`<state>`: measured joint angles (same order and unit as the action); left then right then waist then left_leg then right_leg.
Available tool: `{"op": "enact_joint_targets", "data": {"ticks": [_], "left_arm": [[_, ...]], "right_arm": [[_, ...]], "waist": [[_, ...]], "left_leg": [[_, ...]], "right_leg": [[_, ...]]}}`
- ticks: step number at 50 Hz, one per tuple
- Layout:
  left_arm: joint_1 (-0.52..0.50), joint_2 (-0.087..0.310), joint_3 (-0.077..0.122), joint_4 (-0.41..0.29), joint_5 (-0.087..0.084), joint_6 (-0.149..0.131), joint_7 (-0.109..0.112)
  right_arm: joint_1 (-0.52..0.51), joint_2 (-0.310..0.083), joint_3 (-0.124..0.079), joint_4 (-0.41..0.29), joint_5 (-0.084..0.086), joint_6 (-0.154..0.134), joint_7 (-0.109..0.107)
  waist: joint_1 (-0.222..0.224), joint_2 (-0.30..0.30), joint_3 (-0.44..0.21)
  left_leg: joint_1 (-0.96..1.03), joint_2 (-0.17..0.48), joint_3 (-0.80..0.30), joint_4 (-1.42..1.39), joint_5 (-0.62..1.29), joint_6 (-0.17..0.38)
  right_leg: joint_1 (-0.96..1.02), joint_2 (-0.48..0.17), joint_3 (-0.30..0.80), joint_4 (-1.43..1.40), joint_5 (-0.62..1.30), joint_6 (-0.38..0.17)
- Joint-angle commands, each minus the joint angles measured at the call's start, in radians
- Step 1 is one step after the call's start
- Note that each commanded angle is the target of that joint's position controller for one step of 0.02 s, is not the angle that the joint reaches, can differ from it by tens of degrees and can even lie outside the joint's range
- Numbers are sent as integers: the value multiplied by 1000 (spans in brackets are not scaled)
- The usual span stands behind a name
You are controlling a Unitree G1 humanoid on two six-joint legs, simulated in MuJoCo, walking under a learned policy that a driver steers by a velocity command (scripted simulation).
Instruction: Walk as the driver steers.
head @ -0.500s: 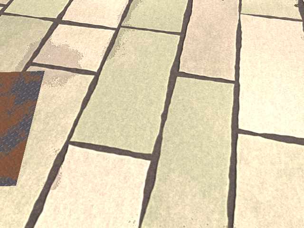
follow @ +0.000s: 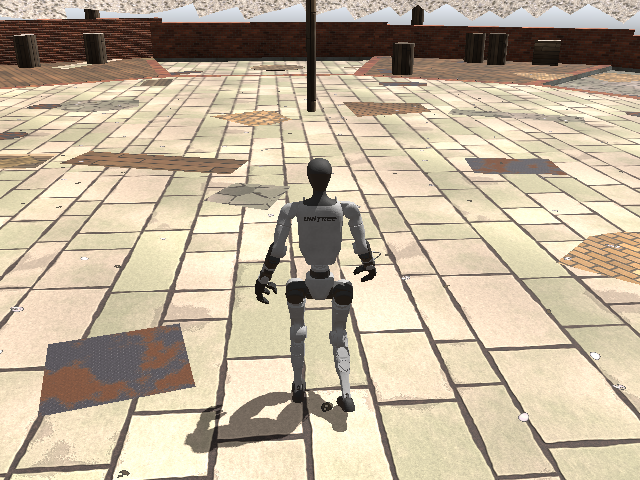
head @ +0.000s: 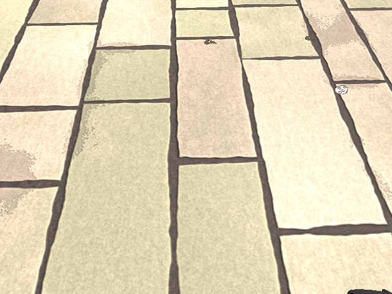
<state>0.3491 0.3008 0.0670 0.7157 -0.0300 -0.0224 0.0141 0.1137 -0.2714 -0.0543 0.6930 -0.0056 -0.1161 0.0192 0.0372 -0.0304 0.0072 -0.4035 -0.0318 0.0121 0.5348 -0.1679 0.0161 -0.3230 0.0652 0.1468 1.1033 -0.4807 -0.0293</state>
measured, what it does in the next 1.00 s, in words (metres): walks ahead, turning right: right foot, then left foot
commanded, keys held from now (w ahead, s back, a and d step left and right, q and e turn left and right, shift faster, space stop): w+e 0.36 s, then w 0.48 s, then w+q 0.16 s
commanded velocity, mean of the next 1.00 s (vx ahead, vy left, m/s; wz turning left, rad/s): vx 0.50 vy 0.00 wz -0.32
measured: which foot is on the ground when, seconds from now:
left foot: down 0.00-0.44, up 0.46-0.96, down 0.98-1.00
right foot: up 0.00-0.40, down 0.42-1.00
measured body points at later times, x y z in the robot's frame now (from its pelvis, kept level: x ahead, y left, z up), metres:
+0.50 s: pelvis +0.25 -0.08 -0.01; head +0.29 -0.10 +0.44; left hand +0.52 +0.11 -0.08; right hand +0.22 -0.37 -0.14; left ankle +0.12 +0.11 -0.64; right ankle +0.32 -0.17 -0.73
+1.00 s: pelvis +0.55 -0.12 -0.01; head +0.58 -0.13 +0.44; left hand +0.65 +0.15 -0.13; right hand +0.67 -0.42 -0.10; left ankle +0.69 -0.07 -0.73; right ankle +0.32 -0.17 -0.71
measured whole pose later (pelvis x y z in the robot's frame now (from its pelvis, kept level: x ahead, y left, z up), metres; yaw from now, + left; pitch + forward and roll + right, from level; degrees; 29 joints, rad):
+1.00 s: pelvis +0.55 -0.12 -0.01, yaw -17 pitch +3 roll +0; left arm 0.37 0.31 0.07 0.82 0.00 -0.04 0.02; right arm 0.07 -0.28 -0.04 0.74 0.01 -0.09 0.06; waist 0.05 0.00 0.02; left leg -0.52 -0.02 0.04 0.56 -0.08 0.07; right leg 0.00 0.01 -0.02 0.58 -0.47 -0.02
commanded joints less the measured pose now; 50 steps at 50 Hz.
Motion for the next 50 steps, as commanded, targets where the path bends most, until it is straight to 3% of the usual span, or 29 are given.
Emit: {"op": "enact_joint_targets", "data": {"ticks": [1, 2, 4, 7, 10, 13, 16, 19, 20, 21, 22, 23, 24, 25, 26, 27, 28, 30, 33, 37, 42, 45, 46, 47, 48, 49, 50], "left_arm": [[-88, 130, 35, -112, 15, -13, -1], [-70, 111, 34, -119, 5, -10, -8], [-70, 77, 28, -123, -2, 0, -15], [-127, 52, 19, -148, 7, 6, -17], [-177, 43, 13, -154, 6, -1, -31], [-276, 24, 3, -176, 7, -11, -50], [-336, 30, 4, -206, 3, -10, -67], [-284, 75, 28, -212, 13, -4, -71], [-172, 106, 48, -187, 15, 0, -67], [-1, 155, 79, -138, 11, 5, -53], [121, 237, 95, -107, 6, 12, -30], [74, 291, 89, -135, 6, -5, -37], [75, 192, 64, -132, 13, -18, -48], [34, 169, 53, -122, 17, -29, -49], [-31, 144, 43, -119, 18, -36, -49], [-84, 110, 31, -122, 23, -40, -47], [-110, 96, 24, -127, 33, -45, -45], [-116, 96, 24, -113, 30, -59, -41], [-84, 115, 28, -77, 29, -67, -29], [-41, 124, 27, -39, 25, -61, -16], [42, 143, 33, 26, 16, -49, -13], [40, 158, 40, 49, 15, -37, -5], [27, 164, 43, 51, 17, -33, -2], [11, 172, 45, 50, 21, -29, 2], [-5, 164, 40, 46, 25, -22, 7], [10, 140, 26, 25, 43, -21, 16], [133, 39, -5, -2, 50, -42, 3]], "right_arm": [[119, -103, -33, -19, -5, 11, -9], [107, -104, -30, -13, -11, 9, -13], [106, -98, -32, 3, -2, 1, -14], [119, -140, -46, 29, -1, -2, -17], [116, -161, -51, 46, 0, 7, -20], [145, -182, -54, 69, 7, 19, -24], [177, -210, -62, 91, 23, 34, -23], [179, -251, -75, 98, 41, 51, -29], [174, -257, -75, 100, 46, 57, -31], [179, -229, -61, 102, 42, 58, -34], [217, -127, -24, 80, -10, 50, -29], [286, -74, 4, 41, 1, 22, -14], [167, -187, -24, 44, 44, 1, -3], [92, -189, -24, 15, 63, -9, 1], [78, -169, -19, 23, 45, -10, -8], [85, -171, -23, 33, 24, -4, -13], [118, -168, -25, 45, 21, 8, -11], [151, -139, -21, 62, 15, 29, -12], [73, -112, -14, 42, 4, 43, -16], [-42, -82, -3, 17, 8, 32, -3], [-170, -78, 5, -26, 19, 18, 23], [-153, -94, 3, -33, 22, 14, 42], [-119, -107, -2, -27, 23, 15, 44], [-55, -128, -14, -12, 21, 17, 42], [75, -164, -35, 25, 18, 20, 36], [224, -222, -55, 51, 17, 25, 28], [302, -313, -78, 61, 14, 27, 28]], "waist": [[-92, 84, -18], [-63, 140, -12], [-57, 156, 0], [-60, 109, 15], [-74, 97, 18], [-112, 89, 46], [-122, 94, 71], [-61, 130, 15], [12, 124, -47], [100, 93, -132], [104, -116, -231], [16, -264, -398], [87, -86, -357], [76, -78, -208], [31, 8, -127], [-5, 0, -85], [-36, -24, -75], [-58, -19, -68], [-43, -3, -12], [2, -16, 21], [51, -24, 72], [29, -43, 58], [7, -54, 35], [-31, -66, -16], [-99, -49, -100], [-151, 17, -221], [-97, 266, -344]], "left_leg": [[383, 313, -390, -281, -122, 145], [329, 303, -330, -301, -64, 147], [291, 286, -234, -342, 7, 161], [305, 306, -140, -374, 127, 183], [336, 286, -23, -377, 209, 165], [357, 277, 66, -373, 234, 139], [427, 305, 107, -350, 289, 121], [483, 315, 158, -182, 715, 96], [463, 300, 180, -30, 827, 82], [339, 265, 203, 181, 773, 52], [43, 199, 203, 515, 121, 12], [-266, 20, 28, 811, -439, -24], [-360, 70, -93, 862, -376, -14], [-399, 104, -74, 822, -300, 3], [-356, 151, -72, 744, -219, 4], [-297, 178, -73, 674, -173, -2], [-233, 193, -79, 650, -138, -7], [-196, 194, -68, 594, -103, -27], [-264, 192, -61, 455, 27, -61], [-254, 157, -42, 197, 257, -61], [-268, 115, -29, 24, 279, -27], [-263, 98, -19, -16, 170, 23], [-207, 76, -3, -18, 126, 43], [-105, 38, 28, -18, 96, 66], [79, -5, 56, -35, 116, 95], [364, 94, -87, 5, 184, 144], [735, 328, -603, -69, -16, 337]], "right_leg": [[-432, -129, -4, 140, 121, 18], [-388, -155, -8, 119, 151, 20], [-373, -172, -35, 78, 167, 29], [-425, -186, -44, -23, 242, 46], [-410, -185, -71, -175, 390, 46], [-362, -165, -129, -336, 492, 29], [-342, -149, -168, -427, 449, -2], [-192, -68, -235, -469, 300, -64], [-37, -25, -252, -514, 303, -96], [232, 1, -237, -566, 377, -132], [544, -214, 68, -543, 459, -195], [746, -431, 640, -729, 205, -392], [700, -416, 586, -800, 140, -335], [567, -383, 435, -804, 201, -295], [418, -342, 320, -808, 311, -261], [308, -305, 234, -822, 422, -246], [236, -285, 190, -849, 475, -239], [179, -272, 130, -895, 549, -250], [160, -254, 49, -938, 599, -243], [184, -215, -34, -949, 555, -192], [298, -268, -20, -915, 509, -184], [409, -314, -37, -856, 628, -155], [427, -313, -55, -814, 755, -139], [436, -298, -82, -732, 939, -121], [406, -254, -135, -560, 1073, -92], [229, -216, -178, -302, 900, -53], [-202, -31, -182, 95, 318, 34]]}}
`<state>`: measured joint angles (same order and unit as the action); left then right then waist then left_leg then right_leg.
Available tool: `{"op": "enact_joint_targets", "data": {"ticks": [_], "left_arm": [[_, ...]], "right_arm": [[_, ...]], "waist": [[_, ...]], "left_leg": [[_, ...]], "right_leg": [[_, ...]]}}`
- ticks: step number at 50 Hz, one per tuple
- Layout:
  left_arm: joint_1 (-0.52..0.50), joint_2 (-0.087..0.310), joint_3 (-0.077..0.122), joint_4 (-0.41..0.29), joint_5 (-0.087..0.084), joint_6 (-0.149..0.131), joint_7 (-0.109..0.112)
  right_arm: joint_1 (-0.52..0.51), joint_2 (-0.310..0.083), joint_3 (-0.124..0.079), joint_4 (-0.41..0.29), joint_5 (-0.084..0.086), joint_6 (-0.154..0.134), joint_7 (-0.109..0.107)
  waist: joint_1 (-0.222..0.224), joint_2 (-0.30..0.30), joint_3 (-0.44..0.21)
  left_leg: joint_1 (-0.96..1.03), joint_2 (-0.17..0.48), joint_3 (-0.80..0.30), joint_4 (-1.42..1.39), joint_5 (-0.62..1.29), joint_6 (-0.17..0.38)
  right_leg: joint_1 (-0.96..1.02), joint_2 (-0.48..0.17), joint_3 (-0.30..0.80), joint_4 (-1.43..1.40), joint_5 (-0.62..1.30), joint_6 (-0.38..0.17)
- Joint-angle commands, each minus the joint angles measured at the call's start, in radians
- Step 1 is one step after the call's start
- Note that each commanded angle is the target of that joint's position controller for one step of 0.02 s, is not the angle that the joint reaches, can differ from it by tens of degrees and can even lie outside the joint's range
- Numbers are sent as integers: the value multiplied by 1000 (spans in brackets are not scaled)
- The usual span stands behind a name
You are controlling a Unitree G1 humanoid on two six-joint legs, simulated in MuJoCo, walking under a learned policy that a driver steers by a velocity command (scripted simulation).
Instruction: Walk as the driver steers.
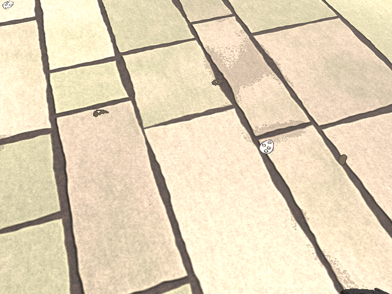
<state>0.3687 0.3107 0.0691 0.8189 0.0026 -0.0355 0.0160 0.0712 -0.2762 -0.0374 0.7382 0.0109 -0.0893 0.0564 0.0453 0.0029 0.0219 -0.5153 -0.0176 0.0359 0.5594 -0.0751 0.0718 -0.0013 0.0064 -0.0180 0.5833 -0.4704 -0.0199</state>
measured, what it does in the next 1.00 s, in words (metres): walks ahead, turning left: right foot, then left foot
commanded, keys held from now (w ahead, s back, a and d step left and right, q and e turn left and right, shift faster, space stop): w+q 1.00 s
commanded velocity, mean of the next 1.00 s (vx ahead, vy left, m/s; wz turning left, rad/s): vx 0.50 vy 0.00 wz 0.51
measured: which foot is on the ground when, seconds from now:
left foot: down 0.00-0.48, up 0.50-0.96, down 0.98-1.00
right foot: down 0.00-0.00, up 0.02-0.44, down 0.46-0.98, up 1.00-1.00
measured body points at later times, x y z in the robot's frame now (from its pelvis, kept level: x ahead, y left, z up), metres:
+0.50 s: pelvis +0.29 -0.01 +0.01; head +0.31 -0.01 +0.46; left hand +0.45 +0.29 -0.05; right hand +0.39 -0.29 -0.11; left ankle +0.12 +0.09 -0.70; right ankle +0.41 -0.10 -0.72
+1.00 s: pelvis +0.51 +0.12 +0.00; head +0.55 +0.15 +0.44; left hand +0.36 +0.38 -0.13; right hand +0.84 +0.04 -0.07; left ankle +0.56 +0.25 -0.72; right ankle +0.42 -0.10 -0.69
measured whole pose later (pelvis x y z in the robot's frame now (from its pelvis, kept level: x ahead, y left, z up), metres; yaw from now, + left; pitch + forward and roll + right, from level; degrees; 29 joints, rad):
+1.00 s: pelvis +0.51 +0.12 +0.00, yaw +34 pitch +2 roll -1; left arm 0.33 0.32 0.08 0.85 -0.01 -0.05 0.01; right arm 0.07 -0.29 -0.06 0.58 0.02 -0.02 0.05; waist 0.06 0.02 0.06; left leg -0.52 -0.01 0.05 0.62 -0.15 0.11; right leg 0.00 -0.09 -0.20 0.66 -0.50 0.05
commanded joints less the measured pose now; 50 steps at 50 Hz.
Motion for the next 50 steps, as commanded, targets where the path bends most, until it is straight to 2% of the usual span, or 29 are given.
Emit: {"op": "enact_joint_targets", "data": {"ticks": [1, 2, 3, 4, 5, 7, 8, 10, 14, 17, 19, 21, 22, 23, 24, 25, 26, 27, 28, 30, 32, 35, 40, 44, 46, 47, 48, 49, 50], "left_arm": [[66, 68, -7, -94, 8, -56, -10], [-33, 121, 6, -126, -28, -77, -23], [-101, 118, 2, -143, -31, -89, -23], [-149, 113, 5, -150, -7, -92, -17], [-125, 112, 10, -156, 3, -87, -13], [-95, 97, 10, -154, 12, -71, -10], [-96, 83, 8, -154, 12, -63, -7], [-162, 65, 1, -177, 14, -55, -1], [-311, 31, -12, -209, 6, -67, -10], [-386, 46, -8, -229, -8, -79, -23], [-390, 70, 1, -233, -12, -88, -31], [-335, 92, 14, -221, -15, -97, -32], [-255, 111, 26, -199, -12, -101, -28], [-133, 151, 41, -185, 5, -105, -20], [-11, 235, 61, -169, 22, -97, -13], [36, 222, 63, -136, 2, -82, -23], [-17, 133, 40, -154, -5, -79, -22], [-63, 97, 28, -158, -1, -73, -19], [-105, 76, 19, -155, 4, -69, -19], [-146, 54, 11, -141, 10, -70, -18], [-147, 63, 17, -125, 4, -79, -18], [-137, 99, 30, -98, 5, -82, -16], [-109, 137, 37, -62, -3, -66, -9], [-65, 171, 47, -29, -23, -45, -9], [-69, 201, 57, -27, -32, -33, -4], [-72, 216, 61, -28, -36, -25, 0], [-85, 214, 59, -31, -40, -19, 4], [-74, 180, 44, -43, -22, -24, 8], [32, 24, -9, -105, 26, -46, -9]], "right_arm": [[358, -224, -73, 19, 14, 2, -6], [298, -190, -61, 5, 12, 4, -11], [239, -176, -58, -13, 5, 8, -16], [194, -151, -49, -21, -1, 12, -17], [170, -141, -43, -33, -13, 10, -22], [154, -133, -43, -46, -8, 10, -28], [157, -143, -47, -46, -6, 9, -34], [182, -170, -57, -41, 0, 8, -46], [238, -183, -64, -25, 12, 22, -65], [292, -183, -66, -11, 19, 36, -71], [302, -179, -67, -11, 19, 45, -75], [283, -178, -70, -20, 15, 51, -77], [272, -156, -63, -27, 12, 52, -75], [265, -105, -44, -43, 3, 48, -70], [360, -34, -23, -67, 6, 39, -70], [406, -71, -21, -85, 24, 31, -70], [342, -161, -44, -69, 30, 35, -71], [259, -176, -51, -82, 20, 42, -70], [224, -163, -53, -93, 11, 46, -68], [217, -129, -55, -104, 15, 56, -58], [209, -93, -49, -117, 18, 67, -52], [156, -75, -42, -144, 10, 71, -48], [17, -51, -29, -178, 11, 56, -19], [-65, -60, -31, -223, 15, 56, 2], [-33, -92, -47, -231, 8, 61, 6], [37, -120, -64, -219, 6, 66, 3], [185, -163, -91, -182, 9, 70, -4], [361, -230, -123, -137, 12, 80, -24], [330, -353, -137, -142, 22, 73, -34]], "waist": [[-141, 211, -402], [-147, 153, -254], [-131, 59, -160], [-104, -9, -73], [-62, 39, -67], [-34, 74, -63], [-28, 69, -60], [-43, 61, -33], [-99, 75, -18], [-126, 81, -16], [-114, 93, -21], [-73, 121, -31], [-30, 119, -66], [30, 72, -175], [27, -147, -326], [12, -343, -351], [34, -192, -211], [36, -116, -115], [17, -84, -55], [-20, -123, -8], [-29, -119, -2], [-26, -81, 6], [23, -56, 34], [34, -60, 61], [-6, -90, 20], [-52, -103, -29], [-140, -85, -106], [-219, -17, -195], [-86, 277, -280]], "left_leg": [[924, 345, -837, -238, -253, 292], [816, 325, -708, -259, -295, 244], [669, 286, -595, -272, -236, 216], [523, 243, -498, -297, -132, 191], [438, 226, -463, -315, -46, 198], [354, 193, -410, -347, 44, 211], [320, 182, -380, -357, 63, 213], [281, 167, -338, -371, 99, 207], [245, 113, -290, -349, 29, 150], [286, 132, -346, -301, -19, 139], [344, 152, -409, -245, -43, 124], [366, 160, -454, -178, -22, 104], [346, 126, -441, -107, 6, 79], [271, 73, -385, 90, -22, 46], [-9, -62, -241, 419, -306, -23], [-234, -41, -195, 630, -538, -43], [-292, 17, -217, 714, -452, -51], [-288, 47, -182, 720, -368, -57], [-260, 74, -171, 685, -307, -63], [-194, 116, -157, 625, -245, -68], [-188, 127, -138, 590, -210, -78], [-227, 137, -135, 478, -112, -94], [-168, 116, -62, 206, 101, -73], [-150, 91, -11, 93, 33, -29], [-51, 34, 43, 73, -72, 12], [51, -7, 70, 66, -115, 37], [259, -48, 81, 5, -65, 73], [573, 2, -42, -13, -37, 121], [923, 284, -604, -67, -145, 309]], "right_leg": [[-681, 56, 123, 726, -78, 20], [-770, -1, 145, 763, -23, 6], [-762, -44, 125, 712, 55, -3], [-730, -76, 107, 622, 109, -4], [-664, -99, 114, 565, 150, 5], [-603, -106, 106, 492, 163, 33], [-594, -104, 95, 455, 176, 46], [-612, -95, 83, 333, 270, 72], [-531, -43, 79, 52, 515, 91], [-489, -13, 90, -45, 545, 88], [-462, -6, 110, -97, 492, 74], [-382, -6, 104, -130, 418, 42], [-261, -12, 90, -171, 417, 13], [-44, -117, 172, -147, 389, -43], [312, -340, 495, -159, 292, -164], [373, -455, 816, -249, 51, -246], [259, -409, 717, -281, -49, -209], [140, -362, 554, -290, 37, -170], [35, -316, 445, -316, 151, -156], [-83, -263, 298, -368, 280, -140], [-114, -257, 212, -406, 363, -156], [-93, -271, 118, -429, 480, -174], [-55, -247, -46, -428, 551, -137], [50, -283, -103, -383, 659, -111], [90, -285, -142, -267, 975, -90], [93, -279, -162, -148, 1134, -80], [30, -253, -192, 43, 1169, -54], [-196, -217, -193, 324, 936, -14], [-670, -24, -134, 698, -60, 49]]}}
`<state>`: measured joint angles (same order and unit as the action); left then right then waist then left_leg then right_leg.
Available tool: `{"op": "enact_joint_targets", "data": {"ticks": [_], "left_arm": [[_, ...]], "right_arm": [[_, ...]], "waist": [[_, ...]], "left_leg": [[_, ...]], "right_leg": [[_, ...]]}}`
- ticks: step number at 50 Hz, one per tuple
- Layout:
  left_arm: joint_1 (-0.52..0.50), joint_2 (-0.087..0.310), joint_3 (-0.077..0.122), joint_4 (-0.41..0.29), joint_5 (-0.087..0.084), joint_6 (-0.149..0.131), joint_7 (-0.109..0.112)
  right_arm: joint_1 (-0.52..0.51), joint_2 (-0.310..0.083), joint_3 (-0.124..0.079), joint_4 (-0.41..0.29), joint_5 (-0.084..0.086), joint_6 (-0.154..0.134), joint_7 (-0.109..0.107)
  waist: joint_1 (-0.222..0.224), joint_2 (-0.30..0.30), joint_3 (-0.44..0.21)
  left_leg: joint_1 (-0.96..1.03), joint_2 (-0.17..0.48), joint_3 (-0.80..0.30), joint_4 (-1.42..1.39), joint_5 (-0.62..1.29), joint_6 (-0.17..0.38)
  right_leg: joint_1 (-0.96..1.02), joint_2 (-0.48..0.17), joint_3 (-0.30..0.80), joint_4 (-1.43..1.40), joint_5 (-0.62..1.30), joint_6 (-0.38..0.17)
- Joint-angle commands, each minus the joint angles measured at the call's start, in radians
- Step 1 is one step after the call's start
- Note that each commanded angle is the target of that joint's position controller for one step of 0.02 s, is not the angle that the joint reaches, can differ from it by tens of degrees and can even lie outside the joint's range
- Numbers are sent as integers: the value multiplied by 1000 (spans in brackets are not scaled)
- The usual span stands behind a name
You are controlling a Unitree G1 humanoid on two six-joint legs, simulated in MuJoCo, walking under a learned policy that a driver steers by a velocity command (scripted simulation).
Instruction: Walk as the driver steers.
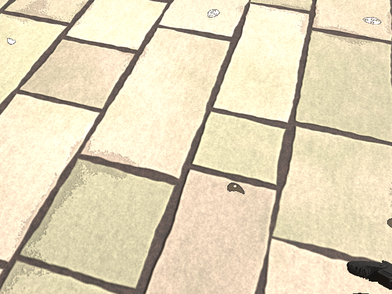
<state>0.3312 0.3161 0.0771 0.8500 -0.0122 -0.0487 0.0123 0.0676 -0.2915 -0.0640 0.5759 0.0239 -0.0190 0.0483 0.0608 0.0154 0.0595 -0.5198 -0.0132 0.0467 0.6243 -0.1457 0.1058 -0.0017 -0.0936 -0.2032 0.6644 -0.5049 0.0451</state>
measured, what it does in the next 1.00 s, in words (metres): walks ahead: right foot, then left foot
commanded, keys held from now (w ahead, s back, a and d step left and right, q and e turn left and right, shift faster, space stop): w+q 0.12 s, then w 0.04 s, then w+e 0.84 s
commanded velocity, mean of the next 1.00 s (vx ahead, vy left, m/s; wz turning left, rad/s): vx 0.50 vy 0.00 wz -0.15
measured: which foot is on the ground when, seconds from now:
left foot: down 0.00-0.52, up 0.54-0.96, down 0.98-1.00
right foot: up 0.00-0.48, down 0.50-1.00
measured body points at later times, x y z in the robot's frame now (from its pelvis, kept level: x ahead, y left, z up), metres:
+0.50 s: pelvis +0.30 -0.02 +0.01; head +0.33 -0.02 +0.46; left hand +0.49 +0.23 -0.08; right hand +0.35 -0.32 -0.11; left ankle +0.12 +0.08 -0.71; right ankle +0.43 -0.11 -0.72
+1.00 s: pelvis +0.59 -0.02 +0.01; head +0.62 -0.03 +0.46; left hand +0.69 +0.26 -0.10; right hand +0.77 -0.31 -0.05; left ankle +0.73 +0.07 -0.72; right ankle +0.44 -0.11 -0.71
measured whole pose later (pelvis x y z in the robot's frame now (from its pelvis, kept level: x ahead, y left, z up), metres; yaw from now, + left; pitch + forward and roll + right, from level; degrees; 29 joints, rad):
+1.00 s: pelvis +0.59 -0.02 +0.01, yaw -15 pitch +3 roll +1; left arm 0.40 0.32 0.07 0.76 -0.02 -0.02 0.02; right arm 0.05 -0.27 -0.04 0.64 -0.01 -0.12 0.01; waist 0.08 -0.01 0.00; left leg -0.45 -0.04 -0.05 0.48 -0.07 -0.02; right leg -0.11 0.10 0.25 0.61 -0.46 -0.05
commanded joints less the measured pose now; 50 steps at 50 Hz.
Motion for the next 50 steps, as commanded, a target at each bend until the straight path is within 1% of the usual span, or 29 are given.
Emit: {"op": "enact_joint_targets", "data": {"ticks": [1, 2, 3, 4, 6, 8, 11, 13, 15, 20, 22, 23, 24, 25, 26, 27, 28, 29, 30, 31, 34, 36, 38, 41, 44, 46, 48, 49, 50], "left_arm": [[-23, 90, -12, -146, 9, -71, -20], [-133, 144, 4, -178, -31, -89, -27], [-152, 128, -4, -185, -23, -98, -22], [-150, 126, -1, -173, 4, -98, -15], [-114, 132, 7, -166, 21, -76, -15], [-97, 99, -1, -152, 26, -56, -16], [-171, 49, -22, -159, 23, -47, -22], [-239, 36, -31, -167, 13, -49, -30], [-298, 36, -34, -180, 0, -52, -39], [-371, 57, -30, -224, -9, -54, -66], [-340, 65, -25, -228, -7, -53, -76], [-288, 82, -16, -219, -4, -51, -75], [-181, 109, 2, -193, 1, -48, -71], [-43, 158, 26, -163, 2, -45, -64], [69, 268, 54, -163, 8, -41, -56], [110, 219, 44, -147, -17, -37, -59], [87, 161, 25, -154, -18, -33, -54], [31, 143, 20, -170, -8, -29, -48], [-21, 128, 12, -180, 2, -24, -46], [-56, 113, 7, -191, 10, -26, -42], [-89, 111, 7, -207, 8, -24, -30], [-72, 138, 16, -198, 2, -24, -19], [-49, 149, 22, -184, -6, -19, -9], [5, 151, 24, -161, -13, -6, 2], [46, 143, 25, -145, -20, 7, 7], [39, 142, 28, -146, -16, 14, 9], [13, 118, 22, -157, -11, 17, 7], [2, 67, 4, -174, -1, 13, 1], [119, 6, -16, -190, -16, 4, 1]], "right_arm": [[378, -261, -86, -11, 3, -13, -21], [346, -206, -68, 6, -7, -27, -17], [289, -184, -60, 7, -5, -35, -18], [220, -155, -50, -2, -7, -36, -20], [158, -132, -39, -22, -25, -38, -27], [158, -130, -36, -5, -21, -45, -36], [191, -139, -34, 36, -21, -51, -50], [217, -142, -31, 59, -20, -53, -51], [254, -154, -31, 86, -19, -59, -48], [303, -169, -38, 149, -18, -51, -46], [290, -179, -43, 157, -16, -41, -53], [273, -187, -45, 154, -19, -36, -57], [253, -188, -43, 147, -20, -27, -63], [251, -172, -34, 134, -26, -24, -73], [349, -104, -9, 95, -43, -42, -71], [350, -67, 9, 104, -45, -65, -59], [270, -144, -6, 83, -9, -90, -42], [181, -147, -4, 55, 8, -104, -35], [128, -138, -3, 42, -12, -110, -37], [134, -143, -10, 39, -31, -108, -43], [183, -115, -8, 50, -43, -87, -48], [137, -93, 0, 37, -45, -78, -53], [59, -70, 10, 22, -45, -79, -53], [-45, -59, 15, 5, -32, -89, -44], [-92, -85, 4, -8, -19, -101, -33], [-73, -108, -8, -4, -16, -109, -30], [49, -139, -29, 26, -19, -117, -37], [177, -180, -43, 39, -37, -121, -46], [299, -258, -66, 61, -50, -107, -52]], "waist": [[-180, 160, -474], [-197, 100, -318], [-153, 32, -221], [-107, -3, -157], [-49, 29, -124], [-35, 23, -110], [-68, 39, -74], [-103, 47, -55], [-135, 50, -33], [-154, 38, 17], [-128, 49, -5], [-99, 63, -47], [-38, 58, -121], [26, 32, -214], [12, -153, -360], [23, -276, -447], [51, -182, -353], [45, -105, -236], [16, -15, -129], [-22, -32, -105], [-72, -74, -89], [-63, -68, -69], [-36, -72, -59], [7, -88, -61], [15, -99, -62], [-7, -123, -64], [-78, -134, -113], [-142, -84, -232], [-132, 146, -384]], "left_leg": [[977, 353, -889, -295, -258, 329], [877, 320, -742, -325, -205, 266], [726, 278, -626, -327, -118, 231], [582, 239, -531, -334, 2, 205], [417, 200, -453, -374, 149, 199], [338, 188, -375, -394, 253, 202], [300, 150, -248, -421, 287, 163], [293, 129, -192, -429, 223, 127], [319, 152, -188, -448, 136, 115], [548, 246, -181, -402, 203, 94], [606, 257, -150, -338, 385, 69], [617, 245, -126, -270, 571, 51], [602, 213, -82, -127, 750, 28], [491, 171, -37, 79, 739, -10], [120, 56, 4, 466, 353, -88], [-133, -88, -97, 686, -382, -127], [-249, -18, -186, 744, -361, -105], [-270, 26, -168, 704, -288, -91], [-252, 59, -149, 608, -236, -86], [-189, 87, -152, 527, -195, -93], [-103, 96, -128, 410, -167, -133], [-102, 85, -108, 294, -81, -164], [-57, 62, -104, 139, 72, -178], [29, 14, -99, -29, 226, -183], [49, -1, -132, -121, 202, -167], [81, 0, -146, -153, 127, -141], [267, 11, -124, -214, 106, -91], [500, 128, -218, -182, 78, -30], [878, 352, -573, -192, -71, 117]], "right_leg": [[-779, 111, 287, 740, -99, -24], [-856, 62, 298, 725, 4, -44], [-825, 22, 292, 634, 93, -52], [-759, -7, 289, 547, 138, -44], [-639, -27, 293, 467, 185, -25], [-607, -27, 264, 390, 223, 4], [-602, -29, 239, 196, 433, 22], [-566, -13, 225, 58, 588, 11], [-551, 3, 217, -23, 676, -7], [-677, 23, 232, -112, 543, -78], [-642, 52, 216, -124, 445, -109], [-559, 85, 185, -123, 406, -127], [-404, 130, 145, -142, 418, -151], [-171, 113, 196, -136, 476, -189], [223, -126, 601, -125, 461, -347], [395, -238, 997, -308, 285, -448], [354, -219, 941, -349, 133, -392], [221, -184, 820, -364, 141, -355], [63, -146, 726, -391, 232, -331], [-35, -122, 677, -406, 336, -329], [-168, -69, 583, -440, 513, -336], [-222, -47, 528, -450, 583, -332], [-263, -4, 479, -443, 563, -296], [-278, 16, 486, -420, 494, -260], [-191, -11, 569, -356, 436, -244], [-135, -33, 628, -299, 441, -227], [-149, 3, 623, -186, 511, -191], [-235, 52, 565, 23, 468, -158], [-560, 196, 413, 358, 185, -81]]}}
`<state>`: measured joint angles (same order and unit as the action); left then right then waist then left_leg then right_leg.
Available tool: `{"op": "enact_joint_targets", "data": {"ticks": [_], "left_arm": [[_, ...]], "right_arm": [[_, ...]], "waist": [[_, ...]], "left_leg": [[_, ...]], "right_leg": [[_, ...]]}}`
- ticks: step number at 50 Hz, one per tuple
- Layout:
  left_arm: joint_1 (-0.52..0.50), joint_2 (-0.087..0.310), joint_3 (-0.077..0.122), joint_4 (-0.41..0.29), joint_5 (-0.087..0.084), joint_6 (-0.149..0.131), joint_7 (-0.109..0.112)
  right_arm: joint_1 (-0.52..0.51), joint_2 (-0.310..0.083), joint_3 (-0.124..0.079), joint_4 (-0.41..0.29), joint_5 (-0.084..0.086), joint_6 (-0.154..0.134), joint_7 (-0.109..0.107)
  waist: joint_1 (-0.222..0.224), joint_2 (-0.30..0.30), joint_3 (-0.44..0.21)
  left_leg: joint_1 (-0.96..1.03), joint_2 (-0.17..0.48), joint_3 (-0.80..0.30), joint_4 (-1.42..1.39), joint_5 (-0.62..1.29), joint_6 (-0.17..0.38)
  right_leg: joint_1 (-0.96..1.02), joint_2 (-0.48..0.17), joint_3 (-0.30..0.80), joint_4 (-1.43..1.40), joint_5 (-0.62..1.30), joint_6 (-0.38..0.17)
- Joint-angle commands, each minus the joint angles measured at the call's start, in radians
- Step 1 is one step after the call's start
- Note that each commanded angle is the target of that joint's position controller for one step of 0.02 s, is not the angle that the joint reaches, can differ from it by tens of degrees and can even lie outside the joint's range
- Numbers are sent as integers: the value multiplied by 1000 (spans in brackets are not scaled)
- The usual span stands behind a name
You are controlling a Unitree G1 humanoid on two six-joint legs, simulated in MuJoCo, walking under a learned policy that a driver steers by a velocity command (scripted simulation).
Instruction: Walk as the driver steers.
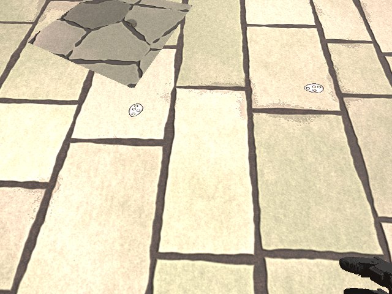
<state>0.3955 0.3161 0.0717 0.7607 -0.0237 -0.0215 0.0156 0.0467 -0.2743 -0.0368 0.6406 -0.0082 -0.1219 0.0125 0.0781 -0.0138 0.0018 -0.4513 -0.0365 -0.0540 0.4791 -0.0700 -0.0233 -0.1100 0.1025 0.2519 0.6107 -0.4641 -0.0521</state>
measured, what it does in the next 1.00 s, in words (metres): walks ahead: right foot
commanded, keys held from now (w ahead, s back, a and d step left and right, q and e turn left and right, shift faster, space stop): w+e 0.34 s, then w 0.44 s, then w+q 0.22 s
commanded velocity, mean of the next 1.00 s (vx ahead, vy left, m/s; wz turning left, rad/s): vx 0.50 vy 0.00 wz -0.28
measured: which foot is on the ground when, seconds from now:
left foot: down 0.00-0.50, up 0.52-1.00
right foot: down 0.00-0.00, up 0.02-0.46, down 0.48-1.00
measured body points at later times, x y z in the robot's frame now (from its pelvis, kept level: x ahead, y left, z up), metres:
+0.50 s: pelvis +0.26 -0.05 -0.01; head +0.30 -0.07 +0.44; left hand +0.56 +0.10 -0.07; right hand +0.18 -0.34 -0.13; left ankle +0.11 +0.12 -0.71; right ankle +0.35 -0.18 -0.73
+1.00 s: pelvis +0.54 -0.11 +0.00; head +0.57 -0.11 +0.45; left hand +0.64 +0.17 -0.12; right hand +0.67 -0.40 -0.09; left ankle +0.71 -0.05 -0.72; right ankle +0.35 -0.18 -0.72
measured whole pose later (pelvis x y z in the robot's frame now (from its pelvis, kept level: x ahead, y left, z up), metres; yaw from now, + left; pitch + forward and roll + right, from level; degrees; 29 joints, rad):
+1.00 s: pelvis +0.54 -0.11 +0.00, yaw -14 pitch +2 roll -2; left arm 0.35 0.31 0.07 0.82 -0.01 -0.05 0.00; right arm 0.09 -0.28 -0.03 0.75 0.02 -0.07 0.06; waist 0.06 0.03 0.01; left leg -0.53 0.03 0.01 0.54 -0.04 0.06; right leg 0.09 0.03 -0.07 0.29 -0.41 0.00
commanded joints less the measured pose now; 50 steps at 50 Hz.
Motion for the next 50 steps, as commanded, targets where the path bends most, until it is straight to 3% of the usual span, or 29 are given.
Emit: {"op": "enact_joint_targets", "data": {"ticks": [1, 2, 4, 6, 9, 11, 15, 18, 20, 22, 23, 24, 25, 26, 27, 28, 29, 30, 31, 34, 37, 41, 46, 48, 49, 50], "left_arm": [[77, 50, -12, -113, -10, -29, -1], [5, 129, 10, -107, -14, -25, -2], [-123, 127, 17, -134, 9, -16, -5], [-103, 92, 18, -139, -2, -7, -14], [-135, 49, 9, -159, 0, 5, -19], [-170, 39, 4, -172, 5, 3, -23], [-277, 18, -6, -193, 3, -12, -47], [-366, 8, -12, -228, 0, -16, -64], [-392, 14, -10, -248, 1, -17, -70], [-345, 48, 7, -248, 11, -16, -69], [-240, 82, 28, -223, 15, -13, -65], [-85, 132, 56, -177, 13, -9, -53], [59, 224, 81, -149, 18, 0, -33], [32, 265, 76, -158, 3, -7, -34], [23, 174, 49, -165, 10, -15, -41], [-14, 146, 38, -154, 15, -24, -43], [-73, 125, 31, -144, 14, -31, -44], [-123, 84, 18, -146, 21, -38, -44], [-147, 84, 15, -150, 31, -43, -43], [-164, 86, 18, -130, 23, -63, -39], [-137, 104, 22, -98, 23, -66, -28], [-90, 127, 26, -56, 19, -63, -20], [-40, 140, 37, 9, 12, -53, -15], [-56, 152, 42, 17, 11, -42, -9], [-72, 160, 44, 14, 13, -35, -4], [-88, 156, 41, 8, 17, -25, 3]], "right_arm": [[353, -239, -89, 16, 10, 8, -7], [306, -165, -69, 5, 15, 13, -11], [217, -117, -50, 6, 2, 23, -12], [176, -93, -42, 21, -4, 17, -13], [172, -115, -53, 47, 4, 7, -12], [183, -141, -61, 67, 1, 7, -12], [196, -169, -66, 96, 8, 19, -16], [250, -192, -71, 130, 22, 31, -16], [278, -206, -75, 153, 34, 42, -12], [279, -237, -82, 165, 44, 52, -14], [269, -244, -81, 169, 46, 59, -16], [274, -222, -69, 171, 41, 60, -21], [298, -152, -42, 139, 10, 50, -21], [373, -77, -8, 128, 6, 29, -8], [292, -181, -37, 128, 40, 10, 3], [198, -181, -36, 94, 64, 1, 7], [172, -159, -31, 91, 49, -3, 0], [163, -157, -36, 100, 25, 5, -7], [204, -152, -36, 108, 24, 15, -4], [228, -112, -31, 127, 16, 43, -5], [128, -88, -21, 99, 5, 47, -5], [14, -68, -8, 79, 21, 35, 13], [-64, -90, -10, 35, 31, 36, 39], [-35, -106, -17, 29, 27, 37, 47], [21, -124, -28, 39, 23, 39, 46], [143, -156, -50, 71, 20, 42, 42]], "waist": [[-147, 320, -337], [-164, 192, -196], [-147, 68, -14], [-101, 134, 20], [-92, 116, 35], [-98, 87, 33], [-136, 69, 47], [-164, 62, 71], [-157, 64, 80], [-106, 95, 34], [-35, 95, -30], [45, 78, -113], [77, -62, -239], [-2, -251, -394], [51, -117, -376], [44, -103, -223], [0, -31, -129], [-31, -21, -79], [-67, -69, -69], [-100, -38, -36], [-75, -23, 14], [-26, -41, 45], [-7, -35, 78], [-33, -51, 53], [-65, -65, 8], [-130, -53, -70]], "left_leg": [[835, 470, -738, -138, -372, 285], [714, 433, -638, -168, -477, 247], [465, 339, -378, -223, -274, 195], [349, 296, -246, -270, -141, 194], [318, 290, -115, -319, -15, 215], [343, 298, -51, -328, 72, 224], [371, 266, 97, -326, 148, 187], [430, 288, 137, -316, 166, 173], [486, 313, 146, -285, 261, 167], [528, 321, 170, -170, 574, 152], [515, 303, 200, -31, 705, 133], [406, 267, 235, 162, 687, 102], [85, 200, 252, 501, 292, 53], [-183, 24, 122, 826, -494, 9], [-268, 73, -28, 891, -483, 22], [-313, 109, -8, 873, -426, 38], [-295, 152, 0, 778, -344, 42], [-247, 178, 2, 713, -291, 41], [-181, 189, -7, 696, -259, 31], [-149, 193, 4, 596, -196, -2], [-197, 191, 6, 410, -19, -23], [-143, 144, 41, 174, 188, -10], [-203, 119, 20, 81, 102, 57], [-159, 89, 45, 70, 8, 90], [-69, 54, 80, 68, -25, 109], [101, 6, 118, 49, -14, 134]], "right_leg": [[-633, -38, -75, 588, -134, 31], [-688, -96, -63, 666, -53, 38], [-658, -153, -117, 625, 76, 43], [-586, -199, -128, 576, 132, 49], [-605, -214, -152, 502, 197, 67], [-623, -222, -154, 419, 278, 77], [-566, -204, -212, 184, 480, 61], [-542, -187, -248, 72, 483, 35], [-521, -163, -265, 21, 403, 4], [-403, -105, -308, -13, 302, -37], [-248, -68, -330, -57, 314, -65], [5, -45, -325, -96, 384, -94], [366, -249, -24, -71, 398, -176], [541, -478, 488, -224, 280, -345], [503, -467, 449, -270, 226, -309], [371, -422, 283, -276, 283, -266], [226, -374, 171, -292, 369, -230], [124, -338, 94, -324, 452, -207], [40, -336, 74, -353, 508, -222], [-55, -318, -11, -431, 539, -232], [-64, -293, -89, -465, 546, -211], [-47, -273, -173, -483, 464, -166], [140, -355, -206, -434, 496, -131], [198, -364, -234, -358, 683, -104], [209, -353, -258, -274, 866, -85], [182, -313, -306, -104, 1015, -56]]}}
Next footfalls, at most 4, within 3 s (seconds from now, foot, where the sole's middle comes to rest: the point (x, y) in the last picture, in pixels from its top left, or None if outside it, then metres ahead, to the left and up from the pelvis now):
0.48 right None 0.39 -0.19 -0.76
1.02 left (236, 223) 0.74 -0.05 -0.76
1.50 right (293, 171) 1.00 -0.29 -0.76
2.02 left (217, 128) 1.22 0.03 -0.76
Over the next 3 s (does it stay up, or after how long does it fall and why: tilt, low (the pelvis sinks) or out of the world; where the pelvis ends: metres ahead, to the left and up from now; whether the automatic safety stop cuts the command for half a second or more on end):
stays up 1.48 0.00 0.01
